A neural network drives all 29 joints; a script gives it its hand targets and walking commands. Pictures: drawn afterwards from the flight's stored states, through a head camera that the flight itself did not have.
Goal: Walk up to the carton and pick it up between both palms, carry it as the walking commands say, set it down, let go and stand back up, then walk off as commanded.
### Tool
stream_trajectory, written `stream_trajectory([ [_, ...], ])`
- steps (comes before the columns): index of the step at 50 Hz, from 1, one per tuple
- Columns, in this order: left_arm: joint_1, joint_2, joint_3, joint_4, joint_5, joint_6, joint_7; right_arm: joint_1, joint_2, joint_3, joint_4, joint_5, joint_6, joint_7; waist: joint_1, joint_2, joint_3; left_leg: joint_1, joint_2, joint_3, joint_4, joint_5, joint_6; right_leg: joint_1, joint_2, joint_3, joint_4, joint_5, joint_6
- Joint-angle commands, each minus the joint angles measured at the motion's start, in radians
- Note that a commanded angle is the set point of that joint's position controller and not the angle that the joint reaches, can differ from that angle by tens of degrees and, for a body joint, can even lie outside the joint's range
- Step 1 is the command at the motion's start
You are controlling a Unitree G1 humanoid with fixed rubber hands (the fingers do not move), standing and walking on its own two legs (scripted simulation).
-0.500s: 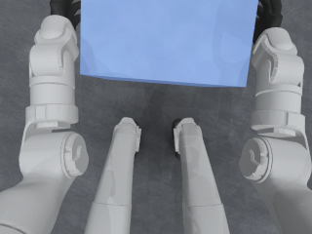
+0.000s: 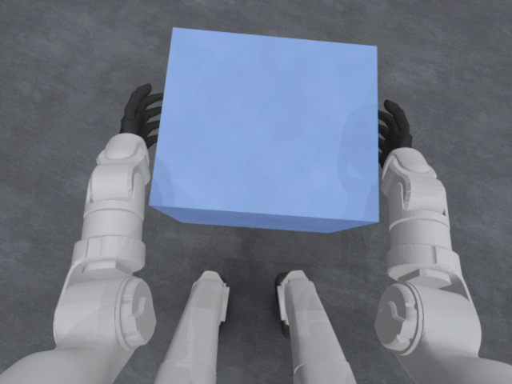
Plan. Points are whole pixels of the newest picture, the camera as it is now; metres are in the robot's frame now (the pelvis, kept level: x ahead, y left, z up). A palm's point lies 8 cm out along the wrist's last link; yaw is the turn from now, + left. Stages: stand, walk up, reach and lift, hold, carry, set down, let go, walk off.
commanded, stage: reach and lift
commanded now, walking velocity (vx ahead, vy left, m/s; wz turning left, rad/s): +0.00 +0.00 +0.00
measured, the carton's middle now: (264, 148) +0.47 -0.02 -0.10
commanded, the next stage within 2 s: none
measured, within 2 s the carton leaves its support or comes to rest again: neither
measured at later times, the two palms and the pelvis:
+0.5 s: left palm (112, 126) +0.43 +0.18 +0.05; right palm (427, 147) +0.41 -0.21 +0.04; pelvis +0.09 +0.00 +0.08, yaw +0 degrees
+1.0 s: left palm (73, 112) +0.41 +0.18 +0.13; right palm (473, 135) +0.39 -0.21 +0.12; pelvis +0.10 +0.00 +0.11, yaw +0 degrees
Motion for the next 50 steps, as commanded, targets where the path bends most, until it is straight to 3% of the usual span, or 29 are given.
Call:
stream_trajectory([
  [1,-0.614,-1.04,-0.524,0.0,-0.13,-0.032,-0.349,-0.594,1.116,0.512,-0.04,0.153,-0.037,0.36,-0.012,0.023,-1.138,0.447,-0.036,0.111,-0.246,-0.002,0.042,0.442,0.052,-0.135,-0.195,-0.005,-0.047],
  [2,-0.584,-1.011,-0.47,0.025,-0.098,-0.03,-0.349,-0.55,1.113,0.483,0.026,0.126,-0.028,0.366,0.008,-0.006,-1.05,0.437,-0.027,0.113,-0.257,0.004,0.045,0.425,0.046,-0.123,-0.219,-0.011,-0.047],
  [3,-0.554,-1.021,-0.468,0.032,-0.097,-0.026,-0.357,-0.527,1.105,0.473,0.014,0.116,-0.024,0.369,-0.002,0.008,-1.046,0.46,-0.025,0.105,-0.278,0.002,0.046,0.456,0.048,-0.118,-0.236,-0.016,-0.055],
  [4,-0.496,-1.016,-0.435,0.059,-0.065,-0.019,-0.363,-0.525,1.094,0.47,-0.01,0.113,-0.027,0.371,0.031,0.037,-1.028,0.451,-0.029,0.118,-0.29,0.0,0.047,0.462,0.041,-0.111,-0.258,-0.03,-0.057],
  [7,-0.387,-1.001,-0.354,0.127,-0.013,-0.02,-0.364,-0.457,1.06,0.381,0.021,0.055,-0.032,0.377,0.004,0.012,-0.865,0.483,-0.017,0.092,-0.343,0.015,0.046,0.425,0.044,-0.126,-0.302,-0.038,-0.065],
  [10,-0.332,-0.97,-0.373,0.072,-0.014,-0.036,-0.365,-0.317,1.072,0.381,0.05,0.031,-0.028,0.374,-0.002,-0.009,-0.834,0.547,-0.012,0.092,-0.369,0.144,0.043,0.499,0.042,-0.114,-0.347,0.08,-0.058],
  [12,-0.263,-0.994,-0.407,0.058,-0.015,-0.026,-0.361,-0.244,1.039,0.374,0.012,0.002,-0.024,0.373,-0.042,0.036,-0.836,0.572,-0.017,0.088,-0.4,0.162,0.027,0.571,0.048,-0.119,-0.371,0.121,-0.065],
  [13,-0.247,-0.958,-0.377,0.065,0.009,-0.028,-0.365,-0.201,1.038,0.331,0.05,-0.019,-0.024,0.37,-0.033,0.05,-0.745,0.548,-0.013,0.095,-0.417,0.144,0.034,0.557,0.041,-0.107,-0.393,0.116,-0.067],
  [16,-0.182,-0.971,-0.458,-0.001,-0.023,-0.041,-0.356,-0.226,1.051,0.47,-0.098,0.056,-0.039,0.371,0.014,0.042,-0.81,0.642,-0.021,0.098,-0.448,0.268,0.033,0.69,0.042,-0.087,-0.425,0.236,-0.051],
  [17,-0.156,-0.975,-0.45,0.01,-0.018,-0.041,-0.353,-0.178,1.043,0.461,-0.091,0.024,-0.038,0.366,0.002,0.013,-0.791,0.633,-0.021,0.085,-0.446,0.3,0.037,0.686,0.043,-0.085,-0.428,0.275,-0.05],
  [19,-0.136,-1.022,-0.57,-0.101,-0.071,-0.063,-0.346,-0.134,1.087,0.562,-0.179,0.076,-0.057,0.36,0.0,0.013,-0.929,0.744,-0.023,0.08,-0.452,0.452,0.027,0.789,0.046,-0.078,-0.432,0.432,-0.038],
  [22,-0.116,-1.026,-0.639,-0.176,-0.106,-0.073,-0.332,-0.086,1.097,0.614,-0.234,0.088,-0.066,0.346,-0.001,-0.009,-0.96,0.781,-0.026,0.07,-0.478,0.524,0.022,0.844,0.043,-0.062,-0.446,0.542,-0.031],
  [23,-0.069,-1.03,-0.662,-0.195,-0.106,-0.073,-0.328,-0.06,1.105,0.659,-0.266,0.114,-0.073,0.345,0.022,0.006,-0.985,0.81,-0.027,0.07,-0.479,0.589,0.018,0.847,0.044,-0.062,-0.451,0.59,-0.027],
  [26,-0.033,-1.014,-0.644,-0.18,-0.105,-0.054,-0.324,-0.013,1.068,0.653,-0.26,0.083,-0.05,0.335,0.008,-0.026,-0.9,0.786,-0.028,0.059,-0.531,0.509,0.024,0.885,0.038,-0.057,-0.503,0.53,-0.022],
  [28,0.029,-1.011,-0.651,-0.19,-0.093,-0.037,-0.324,0.009,1.089,0.69,-0.303,0.094,-0.037,0.335,0.035,-0.043,-0.907,0.847,-0.032,0.064,-0.562,0.506,0.026,0.923,0.04,-0.06,-0.531,0.521,-0.017],
  [29,-0.022,-1.012,-0.678,-0.244,-0.114,-0.036,-0.328,0.015,1.102,0.694,-0.302,0.1,-0.031,0.334,0.027,-0.044,-0.91,0.845,-0.033,0.064,-0.566,0.492,0.026,0.941,0.041,-0.059,-0.538,0.525,-0.016],
  [30,0.025,-1.01,-0.64,-0.185,-0.096,-0.022,-0.324,0.007,1.056,0.674,-0.314,0.093,-0.029,0.331,0.017,-0.028,-0.844,0.838,-0.028,0.056,-0.581,0.486,0.029,0.93,0.035,-0.054,-0.552,0.511,-0.02],
  [32,0.018,-0.992,-0.625,-0.209,-0.092,-0.021,-0.327,0.025,1.066,0.661,-0.284,0.088,-0.015,0.334,0.023,-0.036,-0.788,0.845,-0.026,0.057,-0.62,0.425,0.031,0.939,0.036,-0.059,-0.585,0.439,-0.022],
  [34,0.021,-1.006,-0.638,-0.216,-0.087,-0.004,-0.327,0.034,1.054,0.656,-0.292,0.093,-0.009,0.337,0.022,0.008,-0.76,0.882,-0.025,0.061,-0.639,0.419,0.027,0.943,0.034,-0.059,-0.606,0.414,-0.03],
  [35,0.029,-0.978,-0.62,-0.209,-0.08,0.004,-0.324,0.058,1.072,0.646,-0.257,0.088,0.009,0.337,0.028,-0.015,-0.716,0.88,-0.018,0.059,-0.66,0.399,0.031,0.941,0.035,-0.067,-0.618,0.399,-0.024],
  [36,0.066,-0.989,-0.606,-0.176,-0.069,0.022,-0.326,0.065,1.034,0.633,-0.281,0.074,0.017,0.335,0.009,0.004,-0.679,0.892,-0.023,0.062,-0.672,0.383,0.028,0.949,0.033,-0.068,-0.639,0.382,-0.029],
  [37,0.041,-0.985,-0.608,-0.195,-0.085,0.024,-0.329,0.064,1.056,0.636,-0.267,0.074,0.025,0.336,0.011,-0.024,-0.679,0.894,-0.02,0.061,-0.682,0.368,0.03,0.974,0.036,-0.07,-0.647,0.375,-0.028],
  [38,0.086,-0.979,-0.596,-0.169,-0.062,0.038,-0.33,0.078,1.029,0.617,-0.262,0.073,0.035,0.337,0.006,0.01,-0.637,0.918,-0.015,0.058,-0.699,0.355,0.031,0.949,0.03,-0.07,-0.664,0.341,-0.031],
  [40,0.005,-1.003,-0.644,-0.233,-0.101,0.035,-0.326,0.062,1.062,0.645,-0.276,0.096,0.041,0.343,-0.004,-0.008,-0.662,0.958,-0.011,0.052,-0.713,0.351,0.028,0.989,0.03,-0.069,-0.677,0.34,-0.034],
  [44,0.01,-0.99,-0.583,-0.182,-0.077,0.068,-0.33,0.017,1.02,0.602,-0.263,0.078,0.069,0.344,-0.006,0.011,-0.544,0.947,-0.015,0.063,-0.746,0.265,0.025,1.002,0.028,-0.072,-0.711,0.258,-0.037],
  [46,-0.023,-1.026,-0.633,-0.214,-0.105,0.079,-0.333,0.043,1.034,0.604,-0.26,0.073,0.082,0.351,-0.031,0.016,-0.577,0.985,-0.012,0.058,-0.762,0.279,0.02,1.039,0.038,-0.079,-0.722,0.262,-0.045],
  [48,-0.013,-1.03,-0.62,-0.212,-0.099,0.087,-0.331,-0.027,1.036,0.623,-0.306,0.109,0.088,0.362,0.002,0.008,-0.534,1.005,-0.004,0.055,-0.777,0.253,0.026,1.028,0.035,-0.082,-0.725,0.23,-0.045],
  [49,-0.013,-1.025,-0.615,-0.215,-0.093,0.099,-0.326,0.01,1.027,0.598,-0.265,0.097,0.104,0.363,-0.008,0.039,-0.504,1.005,-0.008,0.064,-0.794,0.248,0.023,1.038,0.034,-0.08,-0.746,0.231,-0.044],
  [50,-0.047,-1.025,-0.643,-0.265,-0.122,0.097,-0.328,0.013,1.044,0.618,-0.282,0.102,0.107,0.363,-0.011,-0.001,-0.538,1.02,-0.006,0.06,-0.792,0.271,0.022,1.063,0.042,-0.086,-0.739,0.25,-0.042],
])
